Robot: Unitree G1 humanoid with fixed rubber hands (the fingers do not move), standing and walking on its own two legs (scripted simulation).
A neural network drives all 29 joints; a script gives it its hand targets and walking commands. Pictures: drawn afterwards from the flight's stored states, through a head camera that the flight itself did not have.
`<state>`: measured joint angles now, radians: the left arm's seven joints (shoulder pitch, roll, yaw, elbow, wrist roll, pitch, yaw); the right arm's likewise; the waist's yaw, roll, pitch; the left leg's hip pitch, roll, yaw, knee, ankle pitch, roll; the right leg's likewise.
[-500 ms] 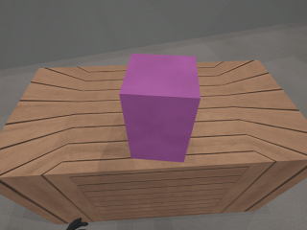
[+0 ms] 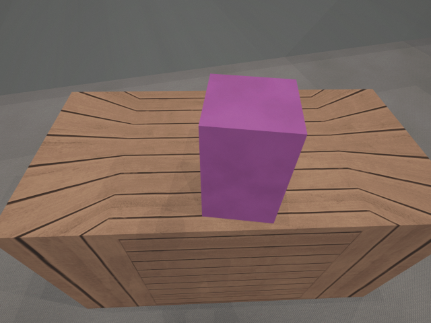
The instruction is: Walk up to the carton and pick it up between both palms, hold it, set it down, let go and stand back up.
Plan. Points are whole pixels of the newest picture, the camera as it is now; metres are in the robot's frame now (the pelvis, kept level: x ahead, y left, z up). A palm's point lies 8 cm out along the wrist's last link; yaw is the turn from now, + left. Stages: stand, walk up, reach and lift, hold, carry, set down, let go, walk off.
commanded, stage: walk up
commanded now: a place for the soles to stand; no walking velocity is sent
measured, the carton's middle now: (244, 154) +0.47 -0.04 +0.05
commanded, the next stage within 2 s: reach and lift in 1.14 s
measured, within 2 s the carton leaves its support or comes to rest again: neither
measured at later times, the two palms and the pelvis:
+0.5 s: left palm out of the picture +0.10 +0.24 -0.11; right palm out of the picture +0.11 -0.27 -0.10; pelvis +0.03 -0.01 +0.01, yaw +2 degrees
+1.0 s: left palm out of the picture +0.10 +0.23 -0.11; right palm out of the picture +0.14 -0.27 -0.10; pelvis +0.04 -0.02 +0.01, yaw +4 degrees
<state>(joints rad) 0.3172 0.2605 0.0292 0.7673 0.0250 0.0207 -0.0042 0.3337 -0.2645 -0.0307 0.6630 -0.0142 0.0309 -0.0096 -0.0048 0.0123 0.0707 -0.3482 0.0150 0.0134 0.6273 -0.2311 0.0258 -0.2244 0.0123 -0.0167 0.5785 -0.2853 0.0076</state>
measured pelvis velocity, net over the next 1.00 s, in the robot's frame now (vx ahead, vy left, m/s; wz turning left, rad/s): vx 0.04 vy -0.02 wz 0.07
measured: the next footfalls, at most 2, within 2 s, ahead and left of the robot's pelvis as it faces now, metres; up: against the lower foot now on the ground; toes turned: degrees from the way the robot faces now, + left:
none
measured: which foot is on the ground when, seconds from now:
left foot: down 0.00-1.00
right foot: down 0.00-1.00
